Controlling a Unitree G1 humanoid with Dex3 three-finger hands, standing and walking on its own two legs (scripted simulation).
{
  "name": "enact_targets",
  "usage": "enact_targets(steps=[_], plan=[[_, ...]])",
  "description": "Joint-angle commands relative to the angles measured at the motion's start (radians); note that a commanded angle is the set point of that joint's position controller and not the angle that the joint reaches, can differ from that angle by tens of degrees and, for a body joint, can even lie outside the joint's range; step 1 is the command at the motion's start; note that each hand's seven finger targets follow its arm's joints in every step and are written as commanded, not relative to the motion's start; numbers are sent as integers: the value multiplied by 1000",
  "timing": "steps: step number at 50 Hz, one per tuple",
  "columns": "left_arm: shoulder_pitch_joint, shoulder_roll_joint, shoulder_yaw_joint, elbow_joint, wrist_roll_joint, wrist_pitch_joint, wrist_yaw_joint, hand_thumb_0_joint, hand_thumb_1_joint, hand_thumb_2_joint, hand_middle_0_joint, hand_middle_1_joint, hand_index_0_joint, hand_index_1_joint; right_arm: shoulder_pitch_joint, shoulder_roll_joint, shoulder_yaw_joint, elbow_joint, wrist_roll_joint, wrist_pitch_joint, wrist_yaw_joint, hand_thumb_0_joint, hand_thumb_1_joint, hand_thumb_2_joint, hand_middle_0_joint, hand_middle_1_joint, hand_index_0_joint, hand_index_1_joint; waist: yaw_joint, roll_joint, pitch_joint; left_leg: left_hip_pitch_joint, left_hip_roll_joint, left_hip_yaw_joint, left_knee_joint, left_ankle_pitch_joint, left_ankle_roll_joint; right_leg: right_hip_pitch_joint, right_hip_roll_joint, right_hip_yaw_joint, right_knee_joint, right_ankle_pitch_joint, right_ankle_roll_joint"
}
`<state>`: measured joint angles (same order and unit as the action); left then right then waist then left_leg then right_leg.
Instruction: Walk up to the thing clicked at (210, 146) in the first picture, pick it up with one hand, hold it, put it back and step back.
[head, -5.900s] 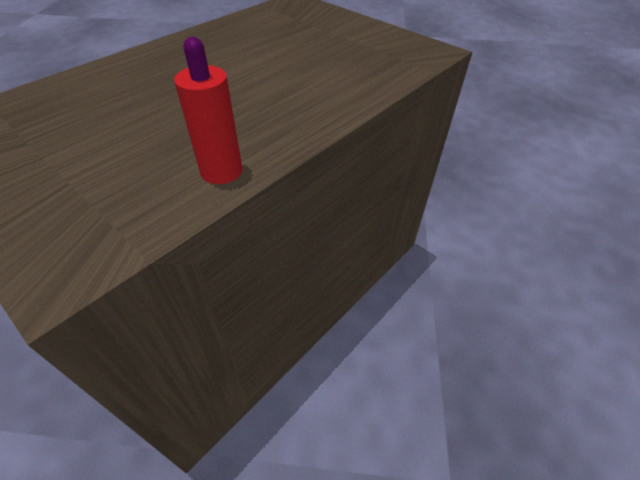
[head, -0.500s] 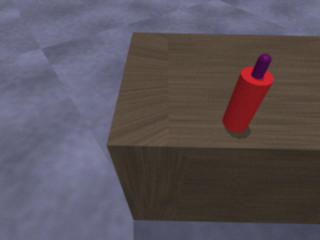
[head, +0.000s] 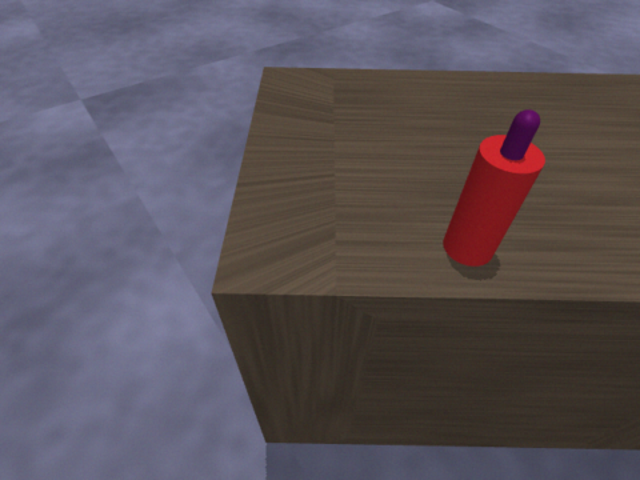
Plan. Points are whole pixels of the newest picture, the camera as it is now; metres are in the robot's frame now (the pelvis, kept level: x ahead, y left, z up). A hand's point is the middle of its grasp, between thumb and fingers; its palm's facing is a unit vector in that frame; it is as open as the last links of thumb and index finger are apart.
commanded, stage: stand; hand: right
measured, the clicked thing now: (494, 190) +0.44 -0.22 +0.13
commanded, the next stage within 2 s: rise first in 0.40 s
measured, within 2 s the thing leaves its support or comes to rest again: neither
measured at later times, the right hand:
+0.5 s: hand out of the picture +0.06 -0.25 -0.16, palm faces -0.03 +0.94 -0.34, open 7.3 cm
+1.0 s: hand (542, 454) +0.17 -0.27 -0.06, palm faces +0.30 +0.88 -0.36, open 15.8 cm
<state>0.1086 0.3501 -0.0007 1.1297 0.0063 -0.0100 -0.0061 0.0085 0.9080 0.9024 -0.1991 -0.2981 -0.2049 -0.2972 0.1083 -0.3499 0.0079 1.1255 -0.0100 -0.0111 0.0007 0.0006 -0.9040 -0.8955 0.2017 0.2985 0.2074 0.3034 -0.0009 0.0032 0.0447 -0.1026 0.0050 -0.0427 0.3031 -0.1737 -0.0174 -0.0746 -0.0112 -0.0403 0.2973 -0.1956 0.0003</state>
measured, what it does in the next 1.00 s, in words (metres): stands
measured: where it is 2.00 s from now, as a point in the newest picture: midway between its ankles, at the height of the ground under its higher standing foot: outside the picture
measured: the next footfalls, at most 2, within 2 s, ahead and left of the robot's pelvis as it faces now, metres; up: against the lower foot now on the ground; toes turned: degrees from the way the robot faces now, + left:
none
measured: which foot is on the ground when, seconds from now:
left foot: down 0.00-1.00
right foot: down 0.00-1.00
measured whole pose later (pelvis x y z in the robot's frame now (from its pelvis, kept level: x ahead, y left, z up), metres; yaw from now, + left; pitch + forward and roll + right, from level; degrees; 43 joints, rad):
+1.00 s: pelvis +0.01 +0.00 -0.01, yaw -3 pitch +1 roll +0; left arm 0.22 0.24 0.07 0.65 -0.04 -0.07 0.07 0.01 -0.14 0.14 -0.05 -0.04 -0.05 -0.05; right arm 0.30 -0.30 -0.15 0.40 0.06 -0.06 -0.08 0.00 0.18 -0.14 0.05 0.06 0.06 0.06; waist -0.03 -0.03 -0.01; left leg -0.18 0.01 0.01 0.40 -0.24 -0.01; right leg -0.18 -0.01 0.01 0.41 -0.25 0.00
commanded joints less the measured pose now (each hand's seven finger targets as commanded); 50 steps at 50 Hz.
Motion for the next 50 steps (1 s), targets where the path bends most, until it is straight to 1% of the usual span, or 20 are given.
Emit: enact_targets(steps=[1,24,25,26,27,29,30,32,33,34,35,38,41,42,44,46,47,48,49,50], plan=[[-29,214,43,-61,4,-19,16,0,900,900,-200,-300,-200,-301,-35,-215,-37,-53,2,-20,-15,0,-900,-900,200,300,200,300,4,6,-71,3,123,-75,-24,208,31,15,-129,97,-35,162,-20],[-19,212,39,-61,2,-21,16,0,900,900,-200,-300,-200,-301,-26,-218,-38,-49,4,-20,-13,0,-900,-900,200,300,200,300,4,11,-64,2,122,-79,-30,192,33,10,-127,101,-40,150,-18],[-17,219,42,-62,3,-20,16,0,820,820,-120,-220,-120,-221,-25,-213,-38,-51,1,-20,-14,0,-820,-820,120,220,120,220,5,-4,-72,10,120,-76,-25,186,32,7,-128,100,-36,148,-21],[-368,61,32,-413,-81,-135,22,0,740,740,-40,-140,-40,-141,-376,-32,-13,-402,72,-100,-25,0,-740,-740,62,140,53,140,11,-52,-65,-111,-2,53,67,66,15,-153,1,6,65,70,-13],[-337,88,12,-475,-109,-152,44,0,660,660,-25,-60,-3,-61,-359,-86,-22,-455,115,-145,-43,0,-660,-660,61,60,54,60,-22,58,-102,-46,-15,62,26,-29,16,-111,-9,15,37,1,-16],[-145,205,111,-291,-105,-129,62,0,500,500,-25,-28,0,-55,-181,-189,-99,-259,99,-116,-66,0,-500,-500,61,42,53,42,-6,12,-20,-115,-10,67,54,-46,17,-152,7,-2,53,-30,-17],[-102,216,155,-309,-104,-117,70,0,420,420,-24,-32,-3,-55,-166,-211,-145,-250,99,-110,-75,0,-420,-420,61,42,53,42,0,0,-114,-95,-8,68,79,20,15,-127,7,0,78,40,-15],[-137,148,101,-353,-96,-127,83,0,264,260,-32,-33,-15,-52,-179,-232,-174,-365,88,-131,-94,0,-265,-260,61,41,52,41,-21,-36,-242,-51,1,61,99,99,21,-97,10,8,107,141,-6],[-87,157,129,-359,-83,-127,87,0,230,240,-34,-36,-21,-51,-126,-237,-193,-422,81,-133,-97,0,-221,-201,59,42,52,42,-28,-45,-295,-29,-2,57,105,135,26,-82,9,9,108,181,-3],[-30,139,150,-268,-64,-114,83,0,203,223,-37,-39,-27,-49,32,-208,-212,-310,67,-112,-94,0,-183,-195,57,43,51,43,-46,-50,-211,-63,-6,62,107,130,31,-143,14,10,106,180,-5],[-6,114,160,-284,-48,-108,76,0,159,196,-40,-40,-35,-46,83,-206,-246,-367,55,-106,-89,0,-143,-182,58,43,51,43,-47,-62,-238,-48,-8,65,113,155,30,-133,15,10,107,204,-5],[53,109,170,-365,-44,-97,82,0,21,126,-47,-40,-50,-35,73,-171,-227,-521,61,-99,-86,0,29,-143,52,46,50,46,-6,-59,-272,-5,-16,76,88,217,24,-75,14,6,88,243,-4],[2,25,116,-486,-56,-94,79,0,-137,103,-50,-39,-47,-41,45,-91,-177,-682,76,-92,-77,0,187,-113,45,50,47,50,-11,-46,-199,-34,-19,86,73,180,22,-107,6,7,75,207,-3],[-14,43,129,-531,-56,-96,83,0,-201,99,-51,-35,-43,-43,30,-135,-215,-740,73,-95,-82,0,244,-103,43,51,45,51,-13,-49,-195,-40,-18,87,65,150,23,-103,6,7,66,181,-4],[0,1,96,-575,-56,-102,84,0,-308,93,-54,-36,-41,-50,39,-103,-184,-821,75,-101,-80,0,340,-88,38,54,43,54,-12,-40,-142,-54,-15,88,49,105,23,-108,6,10,53,134,-9],[-1,69,140,-621,-52,-109,98,0,-401,76,-59,-38,-44,-53,46,-165,-241,-902,72,-105,-91,0,413,-74,36,55,42,55,-22,-46,-145,-54,-12,87,50,108,24,-89,10,13,51,141,-8],[18,88,150,-647,-48,-112,101,0,-455,64,-61,-39,-47,-54,50,-151,-227,-932,70,-108,-92,0,450,-64,37,55,42,55,-6,-35,-145,-52,-11,88,51,114,22,-74,10,14,51,146,-9],[13,105,163,-682,-46,-116,103,0,-507,51,-65,-42,-51,-56,63,-191,-271,-994,70,-114,-96,0,486,-56,36,55,42,55,-23,-41,-171,-31,-10,91,56,122,24,-55,12,19,53,159,-8],[37,95,165,-689,-45,-118,106,0,-538,41,-66,-42,-53,-56,75,-172,-259,-1018,72,-115,-96,0,516,-49,35,55,41,55,-9,-34,-163,-30,-9,89,57,141,22,-46,14,19,58,174,-11],[29,73,156,-698,-44,-121,105,0,-546,42,-65,-43,-53,-56,99,-168,-270,-1071,71,-119,-96,0,536,-46,35,55,41,55,-28,-35,-169,-19,-8,92,62,156,23,-40,14,22,58,197,-10]])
